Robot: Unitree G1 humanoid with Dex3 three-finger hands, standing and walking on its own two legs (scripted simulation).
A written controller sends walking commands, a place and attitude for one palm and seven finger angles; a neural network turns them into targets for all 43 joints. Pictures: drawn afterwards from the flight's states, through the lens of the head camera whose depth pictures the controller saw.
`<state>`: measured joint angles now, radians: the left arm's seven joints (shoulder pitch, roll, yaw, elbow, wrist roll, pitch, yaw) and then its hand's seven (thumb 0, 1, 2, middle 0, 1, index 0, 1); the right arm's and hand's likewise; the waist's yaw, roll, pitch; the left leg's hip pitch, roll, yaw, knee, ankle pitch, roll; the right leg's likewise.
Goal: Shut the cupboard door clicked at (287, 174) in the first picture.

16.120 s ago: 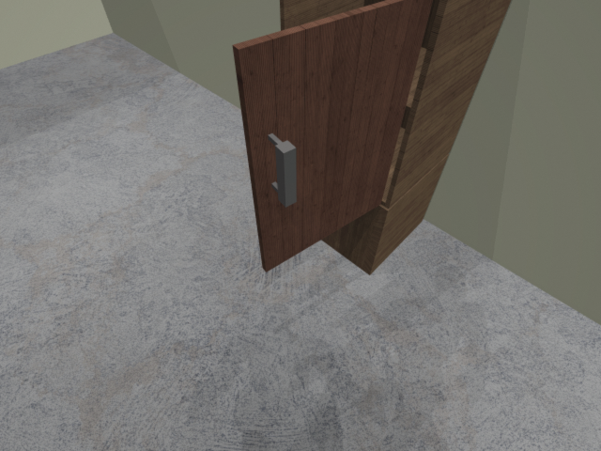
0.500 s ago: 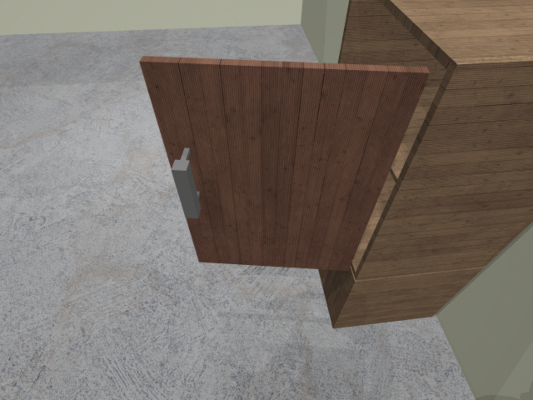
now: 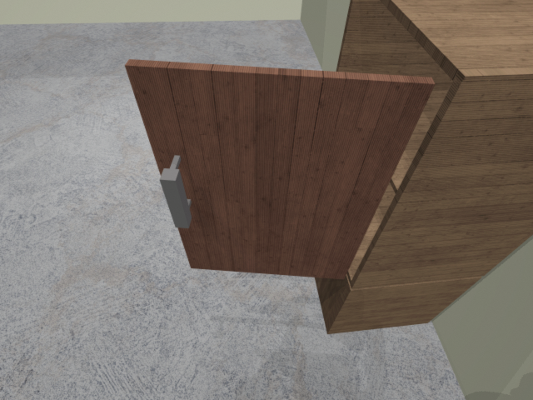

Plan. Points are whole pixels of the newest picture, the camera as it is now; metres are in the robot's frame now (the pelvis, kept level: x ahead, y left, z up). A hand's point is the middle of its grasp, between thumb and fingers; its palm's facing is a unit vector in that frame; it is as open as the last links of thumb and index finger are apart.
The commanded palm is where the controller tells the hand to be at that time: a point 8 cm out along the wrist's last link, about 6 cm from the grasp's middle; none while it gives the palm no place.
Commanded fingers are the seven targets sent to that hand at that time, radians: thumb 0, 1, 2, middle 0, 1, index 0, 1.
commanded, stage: come to a stop and stand still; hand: left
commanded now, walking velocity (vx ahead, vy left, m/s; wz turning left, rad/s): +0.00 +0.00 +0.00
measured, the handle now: (180, 191) +0.46 +0.19 +0.01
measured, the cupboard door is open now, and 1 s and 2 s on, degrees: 80 80 80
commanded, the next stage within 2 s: look again from close up in 1.18 s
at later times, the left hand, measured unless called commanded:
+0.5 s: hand out of the picture +0.00 +0.21 -0.17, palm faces +0.01 -0.97 -0.25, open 7.4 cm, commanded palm none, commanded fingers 0.00 0.90 0.90 -0.20 -0.30 -0.20 -0.30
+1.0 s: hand out of the picture -0.06 +0.25 -0.18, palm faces -0.02 -0.97 -0.25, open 7.4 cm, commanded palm none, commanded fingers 0.00 0.90 0.90 -0.20 -0.30 -0.20 -0.30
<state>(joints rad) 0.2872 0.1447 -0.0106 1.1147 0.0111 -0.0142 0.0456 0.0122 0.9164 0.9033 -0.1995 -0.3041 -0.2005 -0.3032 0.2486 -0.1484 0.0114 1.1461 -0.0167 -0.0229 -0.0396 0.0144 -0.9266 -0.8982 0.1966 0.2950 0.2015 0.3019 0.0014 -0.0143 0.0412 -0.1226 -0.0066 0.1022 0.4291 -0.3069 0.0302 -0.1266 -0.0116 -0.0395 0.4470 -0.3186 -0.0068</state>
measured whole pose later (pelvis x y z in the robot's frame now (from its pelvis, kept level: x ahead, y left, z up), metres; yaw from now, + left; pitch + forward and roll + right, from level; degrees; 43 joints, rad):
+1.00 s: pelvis -0.07 +0.05 +0.00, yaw +0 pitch -2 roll +0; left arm 0.26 0.25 -0.01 1.09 0.02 0.01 0.03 0.01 0.91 0.90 -0.20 -0.30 -0.20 -0.30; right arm 0.20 -0.23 -0.01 1.12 -0.02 -0.01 0.00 0.01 -0.91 -0.90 0.20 0.30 0.20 0.30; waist 0.00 -0.02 0.05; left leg -0.19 -0.06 0.13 0.40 -0.19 0.11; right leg -0.19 -0.07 -0.01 0.43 -0.20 0.04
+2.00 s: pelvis -0.06 +0.03 +0.00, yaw +2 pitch -2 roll +1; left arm 0.37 0.23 0.07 0.59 -0.06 0.02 0.05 0.02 0.91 0.90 -0.21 -0.31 -0.21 -0.31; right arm 0.29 -0.19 0.02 0.99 0.02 -0.13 -0.06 0.01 -0.91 -0.90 0.20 0.30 0.20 0.30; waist -0.02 -0.04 0.07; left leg -0.19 -0.06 0.10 0.45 -0.22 0.07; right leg -0.23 -0.06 -0.02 0.57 -0.27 0.02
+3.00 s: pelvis -0.06 +0.03 -0.08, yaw +3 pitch +14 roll -4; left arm 0.48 0.26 0.12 -0.12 -0.29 -0.36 -0.32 0.02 0.90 0.90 -1.01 -1.19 -1.01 -1.19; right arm 0.25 -0.25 -0.01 0.53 0.04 -0.24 -0.05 0.02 -0.91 -0.90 0.20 0.30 0.20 0.30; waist 0.01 0.03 -0.13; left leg -0.84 -0.04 0.00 1.13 -0.52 0.08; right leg -0.82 0.02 -0.09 1.05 -0.48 -0.02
